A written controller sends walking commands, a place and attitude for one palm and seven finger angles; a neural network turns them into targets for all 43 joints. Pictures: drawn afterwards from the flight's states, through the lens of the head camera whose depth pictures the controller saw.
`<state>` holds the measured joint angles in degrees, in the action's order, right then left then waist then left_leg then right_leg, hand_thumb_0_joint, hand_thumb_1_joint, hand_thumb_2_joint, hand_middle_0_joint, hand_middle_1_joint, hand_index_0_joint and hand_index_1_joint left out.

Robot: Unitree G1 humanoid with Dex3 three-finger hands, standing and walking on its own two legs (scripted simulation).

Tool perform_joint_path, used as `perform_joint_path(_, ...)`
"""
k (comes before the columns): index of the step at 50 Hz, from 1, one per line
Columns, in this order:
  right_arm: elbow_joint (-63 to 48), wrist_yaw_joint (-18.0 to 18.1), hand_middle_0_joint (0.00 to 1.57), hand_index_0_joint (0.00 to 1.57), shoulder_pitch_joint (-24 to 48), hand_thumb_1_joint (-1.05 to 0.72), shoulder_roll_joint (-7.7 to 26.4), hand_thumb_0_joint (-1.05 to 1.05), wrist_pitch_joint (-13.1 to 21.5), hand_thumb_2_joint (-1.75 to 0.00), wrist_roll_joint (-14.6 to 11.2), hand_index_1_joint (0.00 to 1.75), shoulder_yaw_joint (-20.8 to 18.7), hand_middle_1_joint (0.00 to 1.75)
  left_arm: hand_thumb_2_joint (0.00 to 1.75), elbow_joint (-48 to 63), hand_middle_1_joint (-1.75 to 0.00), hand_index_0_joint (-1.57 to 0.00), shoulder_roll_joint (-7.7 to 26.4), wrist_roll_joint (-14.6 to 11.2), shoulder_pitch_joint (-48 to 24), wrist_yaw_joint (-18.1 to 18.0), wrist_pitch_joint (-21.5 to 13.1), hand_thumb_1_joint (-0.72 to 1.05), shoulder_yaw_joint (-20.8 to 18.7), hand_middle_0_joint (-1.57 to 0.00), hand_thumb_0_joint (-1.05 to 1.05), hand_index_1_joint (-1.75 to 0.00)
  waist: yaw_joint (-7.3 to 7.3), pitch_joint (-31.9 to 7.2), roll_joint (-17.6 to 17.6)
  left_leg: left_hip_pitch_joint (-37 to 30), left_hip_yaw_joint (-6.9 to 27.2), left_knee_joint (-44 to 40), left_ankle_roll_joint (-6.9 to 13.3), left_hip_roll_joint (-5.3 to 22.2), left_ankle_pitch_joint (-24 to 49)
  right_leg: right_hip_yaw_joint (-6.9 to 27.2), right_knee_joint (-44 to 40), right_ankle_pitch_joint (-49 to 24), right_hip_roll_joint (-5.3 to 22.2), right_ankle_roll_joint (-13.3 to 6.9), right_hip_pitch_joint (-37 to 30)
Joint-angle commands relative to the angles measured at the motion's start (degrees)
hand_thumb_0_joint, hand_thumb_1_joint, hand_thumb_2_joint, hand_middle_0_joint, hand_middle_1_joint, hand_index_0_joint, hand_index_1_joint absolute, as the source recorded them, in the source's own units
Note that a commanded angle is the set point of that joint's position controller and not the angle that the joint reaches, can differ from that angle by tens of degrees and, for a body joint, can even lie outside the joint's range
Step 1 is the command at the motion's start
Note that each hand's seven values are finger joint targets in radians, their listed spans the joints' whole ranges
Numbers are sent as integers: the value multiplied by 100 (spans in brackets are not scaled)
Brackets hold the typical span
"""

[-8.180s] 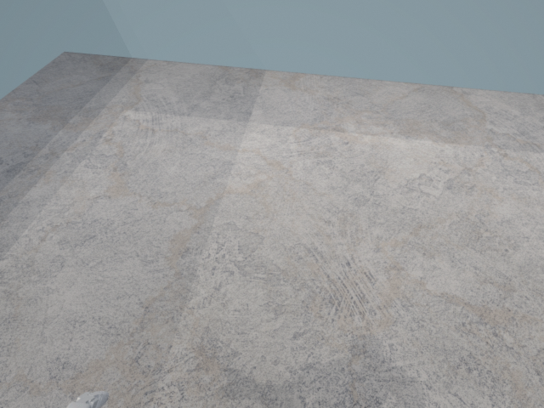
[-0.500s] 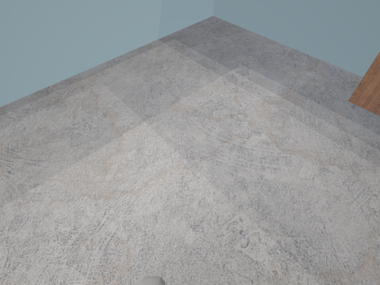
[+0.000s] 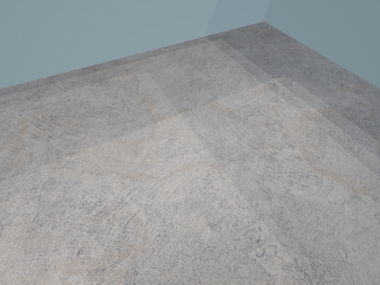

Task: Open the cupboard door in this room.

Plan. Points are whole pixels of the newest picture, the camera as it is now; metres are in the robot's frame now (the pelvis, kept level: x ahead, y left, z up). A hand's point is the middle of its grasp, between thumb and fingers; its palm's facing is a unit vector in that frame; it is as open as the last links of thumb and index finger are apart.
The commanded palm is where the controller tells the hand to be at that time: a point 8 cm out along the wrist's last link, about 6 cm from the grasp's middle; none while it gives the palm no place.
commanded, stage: turn or walk to find it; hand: left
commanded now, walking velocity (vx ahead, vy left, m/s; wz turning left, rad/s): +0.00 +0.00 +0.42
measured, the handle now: out of the picture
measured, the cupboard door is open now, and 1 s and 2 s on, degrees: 0 0 0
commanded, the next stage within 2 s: none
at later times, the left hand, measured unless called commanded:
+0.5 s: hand out of the picture -0.05 +0.18 -0.17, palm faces +0.27 -0.93 -0.24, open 7.4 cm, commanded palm none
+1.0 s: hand out of the picture -0.06 +0.19 -0.16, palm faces +0.43 -0.86 -0.28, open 7.4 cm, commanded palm none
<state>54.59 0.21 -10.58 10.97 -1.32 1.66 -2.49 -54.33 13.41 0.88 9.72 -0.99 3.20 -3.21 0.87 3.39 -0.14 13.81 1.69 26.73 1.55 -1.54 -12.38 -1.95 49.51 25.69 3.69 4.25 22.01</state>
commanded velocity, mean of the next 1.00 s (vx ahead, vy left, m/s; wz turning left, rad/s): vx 0.00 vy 0.00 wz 0.42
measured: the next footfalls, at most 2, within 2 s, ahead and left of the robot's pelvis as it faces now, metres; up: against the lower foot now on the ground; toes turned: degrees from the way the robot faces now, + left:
right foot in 0.10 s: +0.04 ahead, -0.13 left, +0.00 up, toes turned -1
left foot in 0.56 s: -0.05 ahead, +0.12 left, +0.00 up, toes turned +21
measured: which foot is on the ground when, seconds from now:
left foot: down 0.00-0.10, up 0.12-0.54, down 0.56-0.96, up 0.98-1.00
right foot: up 0.00-0.08, down 0.10-0.56, up 0.58-0.94, down 0.96-1.00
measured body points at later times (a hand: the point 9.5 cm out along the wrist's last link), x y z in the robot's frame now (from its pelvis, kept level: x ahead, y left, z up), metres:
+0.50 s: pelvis -0.04 -0.02 +0.00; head +0.00 -0.02 +0.44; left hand -0.06 +0.23 -0.15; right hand +0.08 -0.26 -0.15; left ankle -0.09 +0.11 -0.71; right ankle +0.00 -0.13 -0.74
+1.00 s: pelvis -0.06 -0.03 -0.01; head -0.03 -0.04 +0.44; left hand -0.08 +0.23 -0.14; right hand +0.11 -0.23 -0.17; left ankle -0.09 +0.10 -0.73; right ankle -0.02 -0.13 -0.74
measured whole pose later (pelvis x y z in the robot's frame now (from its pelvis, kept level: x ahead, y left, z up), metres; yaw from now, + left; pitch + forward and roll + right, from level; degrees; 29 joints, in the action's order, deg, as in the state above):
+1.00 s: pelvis -0.06 -0.03 -0.01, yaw +27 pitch +0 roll +1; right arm 54.5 -0.2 -11.0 12.9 -2.8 1.2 -4.0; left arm -52.2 11.1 1.3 9.3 -1.0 0.7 -2.1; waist 1.3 3.6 2.6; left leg 20.5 4.6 38.0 -0.7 -2.2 -19.9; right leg -4.5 32.9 17.6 2.5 0.7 14.8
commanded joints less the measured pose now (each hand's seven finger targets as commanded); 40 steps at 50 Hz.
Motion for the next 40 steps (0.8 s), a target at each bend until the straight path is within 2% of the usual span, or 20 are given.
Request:
perform_joint_path(1,-317,37,20,20,-157,-90,1232,0,7,-90,-9,30,-344,30,90,454,-30,-20,372,-50,165,-29,-191,90,-64,-20,0,-30,14,-498,936,-290,1640,-532,775,1349,2124,-56,-1075,-222,-183,-60,-342)
perform_joint_path(3,-390,24,20,20,-21,-90,1170,0,-4,-90,-49,30,-346,30,90,364,-30,-20,428,-59,580,-52,-247,90,-85,-20,0,-30,-224,-629,776,233,1578,-205,550,1119,1629,-88,-2263,-1093,-152,-86,-1241)
perform_joint_path(4,-420,-2,20,20,-31,-90,983,0,4,-90,-91,30,-341,30,90,338,-30,-20,630,-17,773,-78,-311,90,-131,-20,0,-30,-298,-719,202,734,1288,270,249,790,916,238,-2965,-1462,238,-168,-1907)
perform_joint_path(5,-539,-39,20,20,-136,-90,595,0,9,-90,-133,30,-267,30,90,350,-30,-20,1119,70,824,-123,-365,90,-224,-20,0,-30,-294,-642,-1324,1813,386,1381,-184,-36,-785,1692,-3362,-1571,1624,-663,-2378)
perform_joint_path(6,-608,-39,20,20,-43,-90,755,0,-54,-90,-74,30,-326,30,90,480,-30,-20,1313,51,690,-111,-344,90,-252,-20,0,-30,-339,-472,-1516,1775,185,2586,-289,-146,-1957,2077,-3568,-1644,2417,-1232,-1540)
perform_joint_path(7,-526,-39,20,20,35,-90,862,0,-150,-90,-29,30,-370,30,90,556,-30,-20,1152,22,430,-129,-346,90,-265,-20,0,-30,-282,-274,-1497,1717,425,3399,-260,24,-1888,1995,-3681,-1206,2238,-1335,-975)
perform_joint_path(9,-304,-102,20,20,-102,-90,784,0,-191,-90,-23,30,-377,30,90,624,-30,-20,788,14,-25,-98,-358,90,-142,-20,0,-30,-5,91,-784,1789,322,4169,-319,179,-1190,1076,-3494,-1408,1622,-1123,-727)
perform_joint_path(11,-170,-133,20,20,-347,-90,693,0,-202,-90,-31,30,-347,30,90,636,-30,-20,625,22,-103,-109,-397,90,-101,-20,0,-30,75,-47,-834,1741,158,4249,-430,247,-842,485,-3308,-2059,1377,-1011,-957)
perform_joint_path(17,-205,-122,20,20,104,-90,630,0,-208,-90,-56,30,-264,30,90,393,-30,-20,851,69,507,-106,-380,90,-158,-20,0,-30,-253,-138,-902,1504,-186,3211,-573,370,-1215,222,-3175,-2513,1591,-1167,-1447)
perform_joint_path(22,-278,-100,20,20,314,-90,531,0,-108,-90,-122,30,-167,30,90,218,-30,-20,1084,110,723,-84,-327,90,-237,-20,0,-30,-406,-412,-1153,937,-535,1792,-467,305,-1557,104,-2759,-3310,1740,-1268,-1717)
perform_joint_path(24,-213,-73,20,20,35,-90,540,0,-48,-90,-132,30,-154,30,90,173,-30,-20,1102,89,620,-79,-306,90,-254,-20,0,-30,-232,-611,-1133,456,-678,902,-422,255,-1079,-88,-2385,-3489,1702,-1100,-1696)
perform_joint_path(25,-146,-67,20,20,-139,-90,588,0,-23,-90,-118,30,-156,30,90,152,-30,-20,1082,54,559,-69,-283,90,-255,-20,0,-30,-124,-657,-1025,-8,-720,299,-387,245,-511,-296,-2140,-3211,1585,-890,-1442)
perform_joint_path(26,-110,-83,20,20,-330,-90,756,0,16,-90,-113,30,-188,30,90,171,-30,-20,971,5,515,-54,-244,90,-232,-20,0,-30,17,-729,-528,-691,-505,-392,-304,413,165,-538,-1598,-2631,1414,-610,-931)
perform_joint_path(27,-159,-67,20,20,-446,-90,1278,0,75,-90,-57,30,-309,30,90,327,-30,-20,652,-32,622,-31,-196,90,-204,-20,0,-30,77,-797,893,-1336,1019,-787,154,1582,1128,-860,-557,-975,768,-201,268)
perform_joint_path(28,-149,-43,20,20,-657,-90,1713,0,39,-90,-51,30,-384,30,90,543,-30,-20,399,-2,322,-11,-162,90,-82,-20,0,-30,231,-581,1735,-1151,1898,-943,774,2511,2410,-682,422,1067,347,-21,967)
perform_joint_path(29,-32,26,20,20,-758,-90,1584,0,51,-90,-33,30,-377,30,90,548,-30,-20,486,29,-84,-62,-74,90,-89,-20,0,-30,374,-519,1585,-621,1854,-1042,884,2392,1932,-150,981,959,357,-64,832)
perform_joint_path(31,-177,86,20,20,-111,-90,1300,0,48,-90,-35,30,-281,30,90,395,-30,-20,537,12,-38,8,-77,90,-140,-20,0,-30,69,-223,1218,-342,1399,-986,806,1910,1319,54,1401,217,361,-73,988)
perform_joint_path(33,-263,89,20,20,122,-90,1194,0,90,-90,-41,30,-233,30,90,252,-30,-20,477,13,226,50,-115,90,-128,-20,0,-30,-62,-328,917,-470,976,-864,716,1583,1734,0,1302,-126,276,-13,836)
perform_joint_path(36,-245,81,20,20,-55,-90,1193,0,94,-90,-57,30,-250,30,90,276,-30,-20,467,-8,171,41,-130,90,-101,-20,0,-30,9,-425,805,-709,974,-785,764,1504,2150,-11,882,-127,178,31,719)
perform_joint_path(40,-276,56,20,20,-149,-90,1245,0,42,-90,-27,30,-304,30,90,434,-30,-20,390,-24,-13,12,-129,90,-80,-20,0,-30,104,-395,842,-562,1336,-775,837,1510,1788,-9,180,41,40,23,411)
